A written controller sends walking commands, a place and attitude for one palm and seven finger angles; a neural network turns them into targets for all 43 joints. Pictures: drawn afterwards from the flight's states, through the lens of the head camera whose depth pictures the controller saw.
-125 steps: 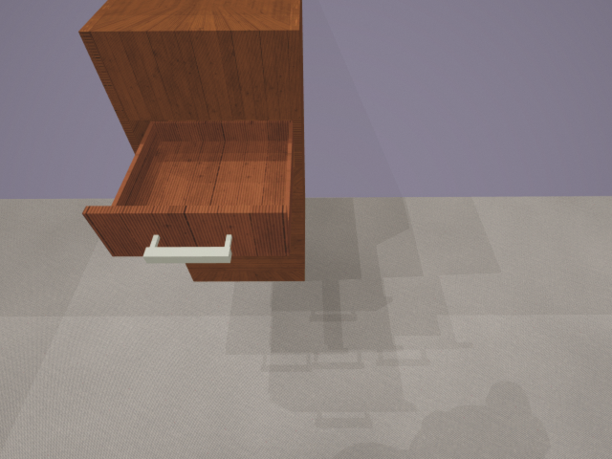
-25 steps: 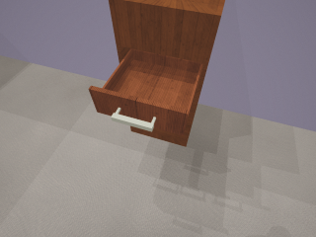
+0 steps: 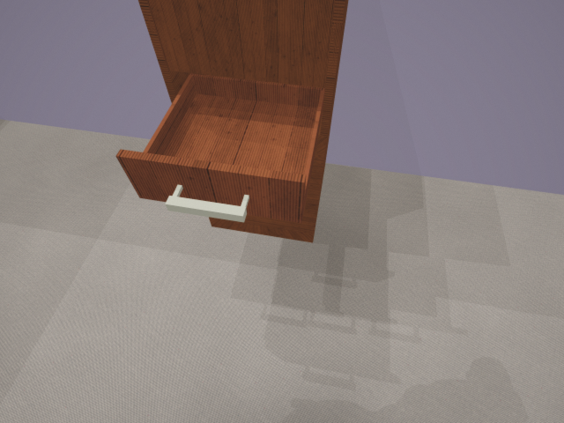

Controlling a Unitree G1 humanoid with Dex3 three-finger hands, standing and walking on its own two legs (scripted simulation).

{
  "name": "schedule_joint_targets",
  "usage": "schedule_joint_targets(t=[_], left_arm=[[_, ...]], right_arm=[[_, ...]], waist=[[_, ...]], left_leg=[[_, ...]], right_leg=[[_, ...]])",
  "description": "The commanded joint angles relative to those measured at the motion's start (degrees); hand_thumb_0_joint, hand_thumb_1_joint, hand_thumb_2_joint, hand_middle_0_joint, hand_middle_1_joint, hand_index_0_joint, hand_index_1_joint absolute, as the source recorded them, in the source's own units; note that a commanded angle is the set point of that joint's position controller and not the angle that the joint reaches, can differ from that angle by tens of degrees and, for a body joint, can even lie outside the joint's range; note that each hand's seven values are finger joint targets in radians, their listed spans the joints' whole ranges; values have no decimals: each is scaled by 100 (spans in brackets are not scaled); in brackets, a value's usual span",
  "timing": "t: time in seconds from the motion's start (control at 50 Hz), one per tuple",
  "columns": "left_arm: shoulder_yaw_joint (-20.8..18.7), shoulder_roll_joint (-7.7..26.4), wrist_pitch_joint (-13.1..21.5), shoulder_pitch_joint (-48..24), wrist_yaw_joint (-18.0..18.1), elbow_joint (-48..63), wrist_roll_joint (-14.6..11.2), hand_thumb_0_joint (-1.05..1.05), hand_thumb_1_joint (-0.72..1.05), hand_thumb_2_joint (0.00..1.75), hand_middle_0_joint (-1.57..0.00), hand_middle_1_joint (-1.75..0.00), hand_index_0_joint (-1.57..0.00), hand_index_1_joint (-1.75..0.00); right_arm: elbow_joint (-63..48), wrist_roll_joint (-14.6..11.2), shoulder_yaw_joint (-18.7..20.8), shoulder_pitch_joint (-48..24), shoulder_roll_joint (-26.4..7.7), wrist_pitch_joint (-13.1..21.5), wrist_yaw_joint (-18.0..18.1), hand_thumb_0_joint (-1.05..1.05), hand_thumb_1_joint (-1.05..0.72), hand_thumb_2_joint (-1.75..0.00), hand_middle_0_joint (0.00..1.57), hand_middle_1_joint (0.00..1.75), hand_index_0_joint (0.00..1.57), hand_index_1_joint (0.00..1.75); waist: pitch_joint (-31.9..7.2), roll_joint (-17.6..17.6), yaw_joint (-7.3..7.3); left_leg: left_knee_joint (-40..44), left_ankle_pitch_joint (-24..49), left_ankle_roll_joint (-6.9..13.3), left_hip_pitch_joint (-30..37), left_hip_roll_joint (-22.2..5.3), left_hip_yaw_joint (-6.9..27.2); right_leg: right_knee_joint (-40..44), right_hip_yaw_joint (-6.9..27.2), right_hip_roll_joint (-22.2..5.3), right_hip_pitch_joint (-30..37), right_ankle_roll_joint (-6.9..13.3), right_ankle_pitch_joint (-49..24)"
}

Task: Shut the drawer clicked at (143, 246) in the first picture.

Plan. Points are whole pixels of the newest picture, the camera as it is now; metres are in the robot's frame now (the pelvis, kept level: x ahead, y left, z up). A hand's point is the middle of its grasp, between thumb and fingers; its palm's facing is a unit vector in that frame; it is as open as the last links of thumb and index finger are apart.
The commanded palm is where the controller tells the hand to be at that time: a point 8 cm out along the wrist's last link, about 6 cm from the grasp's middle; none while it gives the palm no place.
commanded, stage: turn to face it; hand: left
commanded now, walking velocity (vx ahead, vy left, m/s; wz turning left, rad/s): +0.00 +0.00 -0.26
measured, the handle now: (209, 201) +0.53 +0.18 -0.10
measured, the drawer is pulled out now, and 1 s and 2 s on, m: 0.30 0.30 0.30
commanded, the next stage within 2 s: take the last steps up to it in 0.16 s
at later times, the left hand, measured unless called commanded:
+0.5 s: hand out of the picture +0.06 +0.18 -0.16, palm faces -0.07 -0.97 -0.24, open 7.4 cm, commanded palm none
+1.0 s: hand (219, 372) +0.21 +0.12 -0.16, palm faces -0.04 -0.97 -0.22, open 7.3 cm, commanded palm none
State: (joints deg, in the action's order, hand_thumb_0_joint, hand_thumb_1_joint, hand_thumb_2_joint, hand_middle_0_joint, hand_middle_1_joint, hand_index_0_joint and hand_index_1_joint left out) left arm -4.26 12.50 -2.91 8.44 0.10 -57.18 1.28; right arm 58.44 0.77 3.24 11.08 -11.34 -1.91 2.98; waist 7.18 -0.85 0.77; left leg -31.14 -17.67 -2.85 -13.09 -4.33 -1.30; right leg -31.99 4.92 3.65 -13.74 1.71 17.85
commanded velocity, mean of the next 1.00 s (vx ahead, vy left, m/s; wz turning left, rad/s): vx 0.13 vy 0.04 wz -0.07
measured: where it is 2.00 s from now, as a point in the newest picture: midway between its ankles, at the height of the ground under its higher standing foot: outside the picture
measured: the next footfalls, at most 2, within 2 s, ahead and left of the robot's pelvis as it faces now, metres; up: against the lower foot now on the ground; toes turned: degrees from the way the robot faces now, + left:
left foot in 0.58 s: +0.11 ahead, +0.10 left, +0.00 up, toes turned -4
right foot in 0.84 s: +0.20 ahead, -0.17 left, +0.00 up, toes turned -6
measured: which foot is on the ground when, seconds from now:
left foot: down 0.00-0.34, up 0.36-0.56, down 0.58-0.84, up 0.86-1.00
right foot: down 0.00-0.60, up 0.62-0.82, down 0.84-1.00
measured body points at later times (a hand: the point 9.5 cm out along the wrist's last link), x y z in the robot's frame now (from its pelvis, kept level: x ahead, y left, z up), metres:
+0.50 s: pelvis +0.01 -0.01 +0.01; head +0.07 -0.02 +0.45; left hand +0.06 +0.23 -0.14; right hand +0.04 -0.27 -0.15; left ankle +0.01 +0.12 -0.70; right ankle -0.05 -0.12 -0.73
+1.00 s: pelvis +0.14 -0.06 +0.01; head +0.19 -0.07 +0.46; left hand +0.21 +0.17 -0.14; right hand +0.11 -0.28 -0.15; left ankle +0.13 +0.08 -0.69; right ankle +0.10 -0.15 -0.73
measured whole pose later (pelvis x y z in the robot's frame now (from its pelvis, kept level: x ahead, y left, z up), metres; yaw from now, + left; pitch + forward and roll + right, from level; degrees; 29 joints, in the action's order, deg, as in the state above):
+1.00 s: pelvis +0.14 -0.06 +0.01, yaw -5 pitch +0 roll +2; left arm -3.8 9.5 2.5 11.7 0.9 -58.5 1.5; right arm 62.5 0.7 2.9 15.7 -8.8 -0.4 0.6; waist 5.8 0.9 0.4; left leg -48.2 -27.2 -1.2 -20.7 -2.2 -3.0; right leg -26.9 -4.4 -1.8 -9.5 1.8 17.7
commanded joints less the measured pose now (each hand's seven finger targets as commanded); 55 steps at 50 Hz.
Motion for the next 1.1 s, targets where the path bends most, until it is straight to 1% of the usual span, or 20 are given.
schedule_joint_targets(t=[0.0,0.06,0.12,0.24,0.28,0.32,0.36,0.44,0.52,0.54,0.56,0.58,0.66,0.76,0.8,0.82,0.84,0.98,1.04,1.08], left_arm=[[-252,1071,124,306,126,323,7,0,90,90,-20,-30,-20,-30],[-220,886,111,-21,124,455,-32,0,90,90,-20,-30,-20,-30],[-157,518,16,-264,108,640,-33,0,90,90,-20,-30,-20,-30],[-119,315,55,33,-33,616,-27,0,90,90,-20,-30,-20,-30],[-152,460,148,699,-44,410,-4,0,90,90,-20,-30,-20,-30],[-293,1346,228,1078,52,246,63,0,90,90,-20,-30,-20,-30],[-251,1366,239,745,34,379,55,0,90,90,-20,-30,-20,-30],[-207,918,404,710,91,253,30,0,90,90,-20,-30,-20,-30],[-187,844,427,607,27,104,-66,0,90,90,-20,-30,-20,-30],[-137,623,417,589,-3,136,-74,0,90,90,-20,-30,-20,-30],[-64,317,402,556,-34,246,-83,0,90,90,-20,-30,-20,-30],[-19,308,416,307,-23,366,-68,0,90,90,-20,-30,-20,-30],[-27,184,383,84,-113,323,18,0,90,90,-20,-30,-20,-30],[18,84,428,569,-151,123,-3,0,90,90,-20,-30,-20,-30],[-97,498,507,1351,-88,-125,33,0,90,90,-20,-30,-20,-30],[-224,1082,529,1771,-16,-243,46,0,90,90,-20,-30,-20,-30],[-191,1094,517,1771,29,-245,10,0,90,90,-20,-30,-20,-30],[-102,518,581,931,160,-143,18,0,90,90,-20,-30,-20,-30],[-107,655,476,652,231,-75,-59,0,90,90,-20,-30,-20,-30],[-20,347,366,794,269,36,-72,0,90,90,-20,-30,-20,-30]], right_arm=[[-383,-30,121,124,-496,105,12,0,-90,-90,20,30,20,30],[-240,-38,114,457,-569,179,20,0,-90,-90,20,30,20,30],[-172,114,195,711,-1043,189,62,0,-90,-90,20,30,20,30],[-407,174,185,196,-1000,157,59,0,-90,-90,20,30,20,30],[-421,77,198,169,-1009,137,26,0,-90,-90,20,30,20,30],[-766,-24,112,-130,-458,115,-96,0,-90,-90,20,30,20,30],[-799,25,116,-180,-488,146,-222,0,-90,-90,20,30,20,30],[-645,-3,88,-392,-295,257,-267,0,-90,-90,20,30,20,30],[-254,14,39,353,-209,380,-256,0,-90,-90,20,30,20,30],[-115,31,91,718,-465,434,-203,0,-90,-90,20,30,20,30],[-8,117,207,1218,-982,453,-158,0,-90,-90,20,30,20,30],[-14,130,246,1532,-1131,383,-123,0,-90,-90,20,30,20,30],[-93,127,63,895,-677,422,-115,0,-90,-90,20,30,20,30],[29,82,47,761,-676,401,-100,0,-90,-90,20,30,20,30],[-26,-25,35,578,-444,373,-145,0,-90,-90,20,30,20,30],[-212,-44,-17,508,-142,372,-195,0,-90,-90,20,30,20,30],[-281,29,38,228,-394,345,-222,0,-90,-90,20,30,20,30],[12,-55,-65,337,239,339,-249,0,-90,-90,20,30,20,30],[170,-43,-40,835,14,295,-180,0,-90,-90,20,30,20,30],[83,-12,132,1070,-657,279,-115,0,-90,-90,20,30,20,30]], waist=[[-681,1106,-122],[-834,557,114],[-606,-1366,218],[-661,-1201,-57],[-1133,-576,-304],[-683,1755,-497],[-271,1371,-407],[-380,974,-296],[-612,545,40],[-676,-193,198],[-742,-1454,401],[-721,-1559,524],[129,-853,109],[-616,-662,-148],[-793,591,-529],[-620,2084,-670],[-329,1569,-731],[-464,679,-215],[-796,525,53],[-1311,-579,85]], left_leg=[[-502,-585,73,-363,208,-51],[627,1032,180,644,-125,133],[1445,2857,1290,613,-1875,1640],[752,3493,953,694,-1133,425],[7,2110,596,483,-760,98],[-1739,-1751,7,-1713,373,-439],[-2488,-1715,122,-1865,61,130],[-1396,-1044,95,-1407,76,26],[593,468,113,629,407,-364],[911,330,279,1442,51,185],[1384,-77,838,1840,-1177,1876],[1887,-335,1424,1642,-1963,2806],[2072,76,1271,308,-1283,1637],[1282,620,1027,81,-713,660],[-22,-466,520,-986,89,30],[-1260,-1337,254,-2007,557,-428],[-2217,-1865,247,-2156,269,-60],[-623,-287,39,-1041,206,-279],[630,1736,88,153,374,-409],[236,5767,778,1568,-944,770]], right_leg=[[1032,1556,-1447,651,792,-2960],[456,1011,-981,153,428,-3015],[-2158,-98,-25,-855,-153,1462],[-981,-666,-278,-428,-145,1032],[669,-766,-224,675,-108,-432],[1946,2189,-2197,1474,716,-982],[2003,1977,-2282,674,1268,550],[1452,1311,-1788,1104,1127,-1802],[986,628,-1204,209,603,-760],[306,395,-896,-539,390,-359],[-992,-306,-231,-1478,73,680],[-2222,-515,-187,-1786,16,1610],[-2407,-441,-795,-1645,-24,839],[-262,-1074,-455,174,-84,320],[1159,-164,-964,1605,53,96],[1958,1719,-2353,1980,574,287],[2194,2193,-2855,1516,1046,130],[1011,-109,-1825,1242,780,-4915],[201,-456,-1473,928,303,-4786],[-660,-910,-864,-272,-194,-1969]])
